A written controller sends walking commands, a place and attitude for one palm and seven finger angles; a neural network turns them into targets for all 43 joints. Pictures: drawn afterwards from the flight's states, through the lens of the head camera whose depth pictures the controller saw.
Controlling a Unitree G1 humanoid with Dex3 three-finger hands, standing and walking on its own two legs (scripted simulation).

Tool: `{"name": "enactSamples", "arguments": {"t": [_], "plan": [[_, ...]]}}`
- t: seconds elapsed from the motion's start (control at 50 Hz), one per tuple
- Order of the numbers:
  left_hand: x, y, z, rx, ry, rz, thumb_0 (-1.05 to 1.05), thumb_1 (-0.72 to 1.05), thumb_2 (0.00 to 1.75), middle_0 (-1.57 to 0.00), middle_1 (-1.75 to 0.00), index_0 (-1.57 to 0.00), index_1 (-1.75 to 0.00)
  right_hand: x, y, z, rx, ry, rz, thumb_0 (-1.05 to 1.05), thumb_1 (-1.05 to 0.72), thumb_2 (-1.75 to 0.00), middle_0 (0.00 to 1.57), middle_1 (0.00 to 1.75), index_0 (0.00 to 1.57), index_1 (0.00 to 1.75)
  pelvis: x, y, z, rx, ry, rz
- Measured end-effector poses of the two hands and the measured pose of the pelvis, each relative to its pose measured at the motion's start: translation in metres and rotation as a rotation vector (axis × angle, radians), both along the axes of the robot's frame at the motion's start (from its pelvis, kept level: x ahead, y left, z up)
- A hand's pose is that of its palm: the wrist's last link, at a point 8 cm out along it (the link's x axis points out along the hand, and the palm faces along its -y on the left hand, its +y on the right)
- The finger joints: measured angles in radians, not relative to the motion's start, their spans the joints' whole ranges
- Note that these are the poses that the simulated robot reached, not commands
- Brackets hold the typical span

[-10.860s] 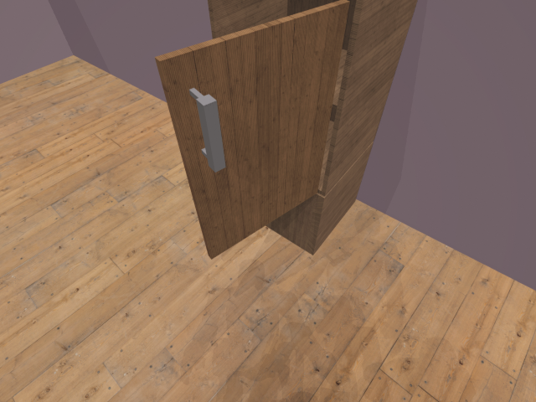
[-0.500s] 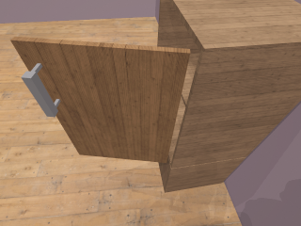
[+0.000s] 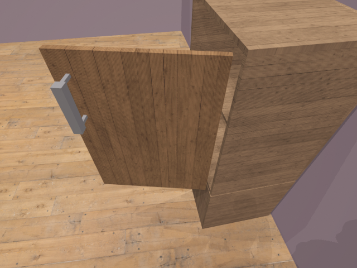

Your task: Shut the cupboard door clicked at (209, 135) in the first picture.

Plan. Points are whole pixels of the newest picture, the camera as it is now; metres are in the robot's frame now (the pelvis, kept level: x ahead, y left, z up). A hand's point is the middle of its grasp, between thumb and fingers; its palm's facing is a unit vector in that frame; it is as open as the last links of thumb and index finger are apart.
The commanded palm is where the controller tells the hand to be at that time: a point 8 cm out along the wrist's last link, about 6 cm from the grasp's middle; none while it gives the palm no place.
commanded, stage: look again from close up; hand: left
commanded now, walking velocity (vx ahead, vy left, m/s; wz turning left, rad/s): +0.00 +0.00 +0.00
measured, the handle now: (73, 104) +0.46 +0.30 +0.12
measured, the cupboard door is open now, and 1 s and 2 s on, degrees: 75 75 75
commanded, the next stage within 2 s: shuffle to correct the standing spot in 0.08 s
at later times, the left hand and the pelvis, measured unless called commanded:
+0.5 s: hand out of the picture -0.01 +0.20 -0.18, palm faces +0.03 -0.98 -0.22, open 7.4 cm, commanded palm none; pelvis +0.00 +0.01 +0.00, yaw +0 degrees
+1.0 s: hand out of the picture +0.04 +0.29 -0.18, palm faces +0.05 -0.96 -0.29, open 7.4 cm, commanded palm none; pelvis +0.00 +0.08 -0.01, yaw +1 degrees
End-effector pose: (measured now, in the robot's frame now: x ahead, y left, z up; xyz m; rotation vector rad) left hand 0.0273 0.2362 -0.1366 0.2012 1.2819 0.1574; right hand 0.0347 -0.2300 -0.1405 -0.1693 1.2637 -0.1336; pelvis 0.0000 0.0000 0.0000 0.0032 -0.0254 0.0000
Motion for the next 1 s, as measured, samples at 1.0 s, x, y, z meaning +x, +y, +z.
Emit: {"name": "enactSamples", "arguments": {"t": [1.0], "plan": [[0.005, 0.104, -0.009, 0.051, 0.041, 0.062, 0.01, 0.9, 0.9, -0.2, -0.3, -0.2, -0.3, 0.063, 0.067, 0.008, -0.04, -0.09, 0.073, 0.01, -0.91, -0.9, 0.2, 0.3, 0.2, 0.3, 0.003, 0.077, -0.009, 0.014, 0.039, 0.014]]}}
